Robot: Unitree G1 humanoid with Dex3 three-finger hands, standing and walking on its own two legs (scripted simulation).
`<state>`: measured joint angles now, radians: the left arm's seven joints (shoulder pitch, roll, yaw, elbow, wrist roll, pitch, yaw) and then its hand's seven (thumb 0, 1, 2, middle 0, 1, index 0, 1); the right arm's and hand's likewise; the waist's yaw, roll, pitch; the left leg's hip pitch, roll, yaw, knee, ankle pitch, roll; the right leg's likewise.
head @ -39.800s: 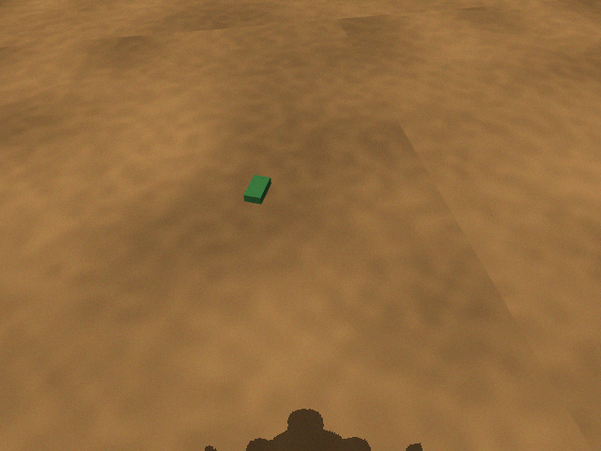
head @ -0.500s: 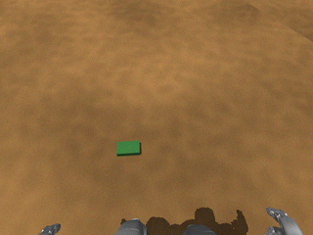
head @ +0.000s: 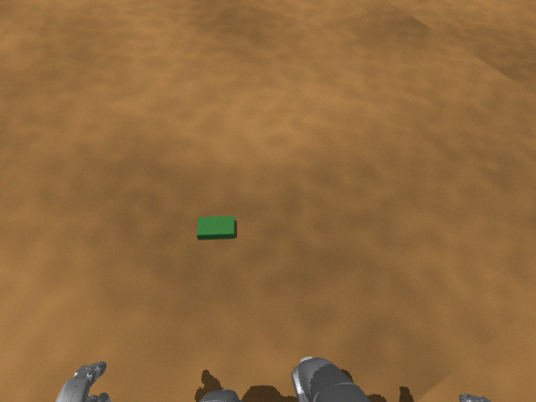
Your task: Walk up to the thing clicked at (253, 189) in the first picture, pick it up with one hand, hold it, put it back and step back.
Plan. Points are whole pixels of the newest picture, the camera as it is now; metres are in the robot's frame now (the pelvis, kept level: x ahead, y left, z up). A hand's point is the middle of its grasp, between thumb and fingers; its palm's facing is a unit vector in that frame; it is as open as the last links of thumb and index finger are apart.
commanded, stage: step back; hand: left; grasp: from above
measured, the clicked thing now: (216, 227) +0.80 +0.21 -0.74
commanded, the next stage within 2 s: stand in 1.74 s
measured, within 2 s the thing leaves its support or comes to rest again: neither
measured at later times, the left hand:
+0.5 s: hand out of the picture -0.09 +0.21 -0.13, palm faces -0.01 -0.90 -0.43, open 7.4 cm
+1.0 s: hand out of the picture -0.26 +0.20 -0.15, palm faces +0.06 -0.92 -0.38, open 7.4 cm
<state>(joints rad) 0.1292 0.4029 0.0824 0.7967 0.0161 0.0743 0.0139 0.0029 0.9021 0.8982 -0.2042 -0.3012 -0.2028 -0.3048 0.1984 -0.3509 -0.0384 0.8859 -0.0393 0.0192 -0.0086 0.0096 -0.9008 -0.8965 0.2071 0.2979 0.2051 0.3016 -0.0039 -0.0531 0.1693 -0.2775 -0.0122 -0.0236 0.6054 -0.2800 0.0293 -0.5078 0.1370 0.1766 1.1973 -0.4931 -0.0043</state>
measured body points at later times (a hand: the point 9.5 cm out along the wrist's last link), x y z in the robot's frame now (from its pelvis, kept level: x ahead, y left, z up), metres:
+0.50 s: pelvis -0.18 -0.06 +0.00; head -0.14 -0.08 +0.44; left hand -0.09 +0.26 -0.10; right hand -0.10 -0.38 -0.13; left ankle -0.19 +0.08 -0.67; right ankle -0.15 -0.17 -0.73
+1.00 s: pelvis -0.29 -0.07 +0.00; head -0.29 -0.08 +0.45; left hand -0.26 +0.25 -0.12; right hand -0.19 -0.38 -0.12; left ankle -0.27 +0.07 -0.71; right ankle -0.28 -0.19 -0.73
